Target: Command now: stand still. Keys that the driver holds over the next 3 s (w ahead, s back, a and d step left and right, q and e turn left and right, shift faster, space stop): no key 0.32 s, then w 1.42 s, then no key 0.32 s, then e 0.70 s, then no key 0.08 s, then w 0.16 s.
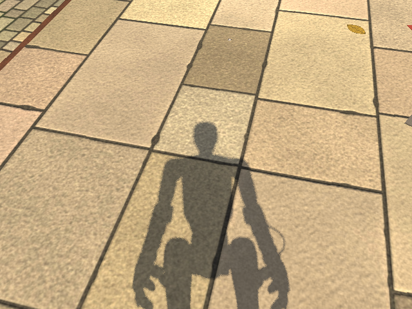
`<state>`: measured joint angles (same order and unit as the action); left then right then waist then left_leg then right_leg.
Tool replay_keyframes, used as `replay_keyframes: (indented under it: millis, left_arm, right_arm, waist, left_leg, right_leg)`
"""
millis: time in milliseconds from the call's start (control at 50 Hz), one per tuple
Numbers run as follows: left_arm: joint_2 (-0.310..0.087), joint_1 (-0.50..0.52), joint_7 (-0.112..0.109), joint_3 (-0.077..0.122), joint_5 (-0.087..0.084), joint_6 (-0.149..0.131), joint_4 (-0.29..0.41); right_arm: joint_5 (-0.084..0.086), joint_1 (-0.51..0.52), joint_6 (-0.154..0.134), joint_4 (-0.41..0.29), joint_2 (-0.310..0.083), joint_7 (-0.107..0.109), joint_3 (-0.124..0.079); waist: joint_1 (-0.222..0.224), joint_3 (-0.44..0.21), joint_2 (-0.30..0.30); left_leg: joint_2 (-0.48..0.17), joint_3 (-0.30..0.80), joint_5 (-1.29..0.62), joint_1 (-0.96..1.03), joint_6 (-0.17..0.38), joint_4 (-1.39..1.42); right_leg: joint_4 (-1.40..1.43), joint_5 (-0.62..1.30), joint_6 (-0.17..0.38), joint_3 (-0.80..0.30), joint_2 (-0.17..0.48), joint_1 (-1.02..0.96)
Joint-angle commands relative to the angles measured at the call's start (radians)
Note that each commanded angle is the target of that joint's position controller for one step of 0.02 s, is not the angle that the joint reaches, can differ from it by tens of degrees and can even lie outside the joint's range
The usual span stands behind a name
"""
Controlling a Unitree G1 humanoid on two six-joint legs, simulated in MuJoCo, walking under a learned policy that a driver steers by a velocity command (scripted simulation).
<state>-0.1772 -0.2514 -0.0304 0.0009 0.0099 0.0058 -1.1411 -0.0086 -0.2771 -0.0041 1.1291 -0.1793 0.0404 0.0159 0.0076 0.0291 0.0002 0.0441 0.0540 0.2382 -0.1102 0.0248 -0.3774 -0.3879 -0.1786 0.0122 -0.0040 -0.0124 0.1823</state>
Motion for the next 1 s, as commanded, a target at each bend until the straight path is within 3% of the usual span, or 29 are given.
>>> replay_keyframes:
  millis: [20, 320, 340, 380, 420, 460, 500, 540, 560, 600, 620, 640, 660, 680, 700, 720, 740, 760, 820, 920, 960, 1000]
  left_arm:
    - [-0.086, -0.051, -0.004, 0.011, 0.0, -0.005, 0.006]
    - [-0.062, -0.079, -0.01, 0.007, 0.0, -0.007, -0.011]
    - [-0.057, -0.087, -0.009, 0.006, 0.0, -0.006, -0.014]
    - [-0.081, -0.086, -0.008, 0.018, 0.002, 0.001, -0.005]
    - [-0.086, -0.084, -0.001, 0.026, 0.008, 0.007, 0.015]
    - [-0.062, -0.079, 0.005, 0.024, 0.01, -0.002, 0.037]
    - [-0.047, -0.042, 0.013, 0.024, 0.014, -0.022, 0.07]
    - [-0.037, 0.017, 0.027, 0.023, 0.024, -0.047, 0.114]
    - [-0.051, 0.042, 0.031, 0.026, 0.026, -0.059, 0.132]
    - [-0.044, -0.024, 0.039, 0.03, 0.016, -0.081, 0.133]
    - [-0.039, -0.133, 0.039, 0.034, 0.007, -0.09, 0.099]
    - [-0.068, -0.289, 0.033, 0.047, 0.002, -0.099, 0.053]
    - [-0.191, -0.438, 0.024, 0.085, 0.006, -0.102, 0.009]
    - [-0.195, -0.488, 0.023, 0.09, 0.004, -0.09, -0.013]
    - [-0.141, -0.403, 0.023, 0.074, 0.011, -0.086, 0.016]
    - [-0.123, -0.329, 0.025, 0.067, 0.018, -0.086, 0.044]
    - [-0.105, -0.283, 0.024, 0.059, 0.021, -0.089, 0.06]
    - [-0.084, -0.262, 0.022, 0.049, 0.017, -0.095, 0.063]
    - [-0.071, -0.307, 0.016, 0.034, 0.006, -0.107, 0.039]
    - [-0.083, -0.298, 0.009, 0.019, 0.005, -0.115, 0.039]
    - [-0.109, -0.3, 0.007, 0.021, 0.004, -0.122, 0.034]
    - [-0.135, -0.278, 0.002, 0.026, 0.003, -0.125, 0.038]
  right_arm:
    - [0.0, -0.058, -0.005, -0.005, -0.084, 0.004, -0.012]
    - [-0.001, -0.093, -0.005, 0.019, -0.054, 0.008, -0.011]
    - [-0.002, -0.104, -0.004, 0.022, -0.049, 0.008, -0.01]
    - [-0.006, -0.111, 0.002, 0.017, -0.072, 0.006, -0.022]
    - [-0.012, -0.111, 0.008, -0.004, -0.079, 0.0, -0.03]
    - [-0.011, -0.129, 0.0, -0.017, -0.068, -0.003, -0.032]
    - [-0.008, -0.178, -0.014, -0.015, -0.091, -0.004, -0.044]
    - [-0.008, -0.234, -0.023, 0.002, -0.147, -0.004, -0.069]
    - [-0.007, -0.234, -0.026, -0.002, -0.148, -0.006, -0.075]
    - [-0.007, -0.19, -0.034, -0.016, -0.143, -0.01, -0.079]
    - [-0.003, -0.133, -0.039, -0.035, -0.127, -0.01, -0.078]
    - [0.002, -0.03, -0.049, -0.078, -0.099, -0.014, -0.07]
    - [0.005, 0.024, -0.069, -0.13, -0.034, -0.026, -0.055]
    - [-0.03, 0.024, -0.077, -0.142, -0.087, -0.031, -0.066]
    - [-0.042, 0.018, -0.077, -0.129, -0.089, -0.036, -0.069]
    - [-0.03, 0.007, -0.082, -0.122, -0.056, -0.044, -0.064]
    - [-0.023, 0.024, -0.083, -0.127, -0.054, -0.053, -0.065]
    - [-0.024, 0.039, -0.077, -0.137, -0.061, -0.06, -0.069]
    - [-0.027, 0.089, -0.054, -0.164, -0.055, -0.069, -0.071]
    - [-0.011, 0.306, -0.045, -0.259, -0.018, -0.074, -0.044]
    - [-0.007, 0.289, -0.041, -0.266, -0.05, -0.065, -0.051]
    - [-0.006, 0.15, -0.047, -0.23, -0.101, -0.051, -0.072]
  waist:
    - [0.001, 0.038, -0.001]
    - [-0.001, 0.043, 0.001]
    - [-0.002, 0.023, 0.001]
    - [-0.004, 0.044, 0.003]
    - [-0.006, 0.12, 0.008]
    - [-0.013, 0.163, 0.026]
    - [-0.038, 0.14, 0.076]
    - [-0.06, 0.14, 0.169]
    - [-0.062, 0.157, 0.153]
    - [-0.008, 0.173, 0.142]
    - [0.049, 0.161, 0.117]
    - [0.131, 0.139, 0.022]
    - [0.174, 0.102, -0.257]
    - [0.147, 0.094, -0.235]
    - [0.094, 0.117, -0.07]
    - [0.06, 0.105, -0.029]
    - [0.039, 0.106, -0.016]
    - [0.023, 0.101, -0.036]
    - [0.011, 0.088, -0.081]
    - [0.023, 0.134, -0.104]
    - [0.002, 0.105, -0.123]
    - [-0.069, 0.019, -0.121]
  left_leg:
    - [-0.106, 0.087, -0.094, -0.09, 0.029, 0.075]
    - [-0.106, 0.079, -0.112, -0.085, 0.025, 0.061]
    - [-0.098, 0.076, -0.034, -0.079, 0.028, 0.069]
    - [-0.066, 0.069, 0.221, -0.115, 0.052, 0.045]
    - [-0.064, 0.103, 0.462, -0.197, 0.088, 0.033]
    - [-0.095, 0.166, 0.507, -0.21, 0.116, 0.035]
    - [-0.153, 0.271, 0.493, -0.112, 0.153, 0.094]
    - [-0.268, 0.423, 0.507, 0.01, 0.214, 0.198]
    - [-0.292, 0.442, 0.482, -0.003, 0.228, 0.209]
    - [-0.279, 0.392, 0.367, -0.087, 0.217, 0.152]
    - [-0.233, 0.318, 0.273, -0.185, 0.185, 0.089]
    - [-0.142, 0.189, 0.152, -0.346, 0.132, -0.064]
    - [0.021, -0.036, 0.121, -0.558, 0.067, -0.421]
    - [0.009, -0.069, 0.262, -0.681, 0.061, -0.642]
    - [-0.048, -0.035, 0.223, -0.69, 0.067, -0.739]
    - [-0.074, -0.028, 0.152, -0.669, 0.064, -0.769]
    - [-0.094, -0.034, 0.103, -0.658, 0.061, -0.763]
    - [-0.105, -0.047, 0.071, -0.647, 0.053, -0.741]
    - [-0.08, -0.113, 0.013, -0.642, 0.035, -0.692]
    - [-0.026, -0.202, -0.12, -0.47, 0.04, -0.327]
    - [0.008, -0.223, -0.139, -0.339, 0.072, -0.259]
    - [0.045, -0.208, -0.127, -0.181, 0.109, -0.231]
  right_leg:
    - [0.057, 0.057, 0.025, -0.093, 0.093, -0.029]
    - [0.049, 0.073, 0.03, -0.092, 0.091, -0.024]
    - [0.055, -0.006, 0.031, -0.09, 0.083, -0.031]
    - [0.024, -0.258, 0.053, -0.078, 0.047, 0.006]
    - [0.0, -0.492, 0.085, -0.099, 0.037, 0.097]
    - [-0.042, -0.503, 0.101, -0.125, 0.042, 0.157]
    - [-0.121, -0.389, 0.093, -0.092, 0.017, 0.227]
    - [-0.256, -0.238, 0.071, 0.032, -0.022, 0.328]
    - [-0.265, -0.233, 0.072, 0.043, -0.006, 0.333]
    - [-0.179, -0.235, 0.082, 0.046, 0.002, 0.21]
    - [-0.092, -0.204, 0.088, 0.034, -0.007, 0.039]
    - [0.024, -0.23, 0.111, -0.093, 0.039, -0.178]
    - [0.172, -0.3, 0.181, -0.44, 0.232, -0.394]
    - [0.186, -0.127, 0.216, -0.6, 0.369, -0.432]
    - [0.148, -0.006, 0.211, -0.506, 0.352, -0.382]
    - [0.154, 0.052, 0.206, -0.434, 0.327, -0.331]
    - [0.178, 0.078, 0.196, -0.361, 0.294, -0.295]
    - [0.193, 0.14, 0.183, -0.298, 0.259, -0.278]
    - [0.192, 0.42, 0.162, -0.165, 0.203, -0.273]
    - [0.232, 0.592, 0.144, -0.052, 0.155, -0.135]
    - [0.191, 0.793, 0.134, -0.04, 0.18, -0.142]
    - [0.018, 1.003, 0.117, -0.024, 0.195, -0.19]
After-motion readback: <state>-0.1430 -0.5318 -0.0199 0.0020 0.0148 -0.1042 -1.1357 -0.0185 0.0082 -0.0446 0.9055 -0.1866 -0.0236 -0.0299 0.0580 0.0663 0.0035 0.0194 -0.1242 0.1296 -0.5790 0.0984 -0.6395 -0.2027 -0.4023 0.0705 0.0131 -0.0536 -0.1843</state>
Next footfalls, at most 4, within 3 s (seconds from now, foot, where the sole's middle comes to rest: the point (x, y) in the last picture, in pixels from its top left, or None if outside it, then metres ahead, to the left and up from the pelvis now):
1.06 left None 0.44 0.03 -0.78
1.60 right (253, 245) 0.76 -0.13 -0.78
2.06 left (209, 199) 0.96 0.03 -0.78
2.52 right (258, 229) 0.82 -0.15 -0.78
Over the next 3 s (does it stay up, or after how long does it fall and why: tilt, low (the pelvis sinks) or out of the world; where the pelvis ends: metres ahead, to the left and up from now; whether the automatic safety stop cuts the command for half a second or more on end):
stays up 0.82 -0.06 0.00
